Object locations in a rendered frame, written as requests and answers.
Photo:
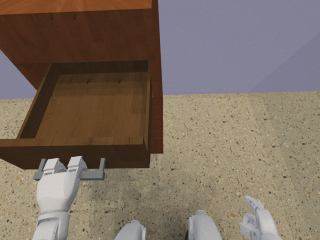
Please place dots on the handle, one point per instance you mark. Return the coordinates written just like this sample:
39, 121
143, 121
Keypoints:
83, 175

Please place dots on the drawer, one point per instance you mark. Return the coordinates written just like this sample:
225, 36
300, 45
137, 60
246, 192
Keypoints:
93, 109

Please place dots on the left robot forearm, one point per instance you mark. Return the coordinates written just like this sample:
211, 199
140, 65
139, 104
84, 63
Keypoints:
53, 225

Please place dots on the robot right shin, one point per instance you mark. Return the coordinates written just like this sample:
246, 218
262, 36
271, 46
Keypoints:
202, 212

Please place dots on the robot left hand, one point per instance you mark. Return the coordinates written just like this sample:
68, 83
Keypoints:
57, 189

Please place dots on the cabinet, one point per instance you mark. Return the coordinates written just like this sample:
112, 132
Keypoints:
35, 33

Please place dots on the left robot thigh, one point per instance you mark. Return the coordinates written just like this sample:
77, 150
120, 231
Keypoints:
132, 231

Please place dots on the robot right hand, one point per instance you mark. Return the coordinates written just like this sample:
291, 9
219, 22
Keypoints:
253, 226

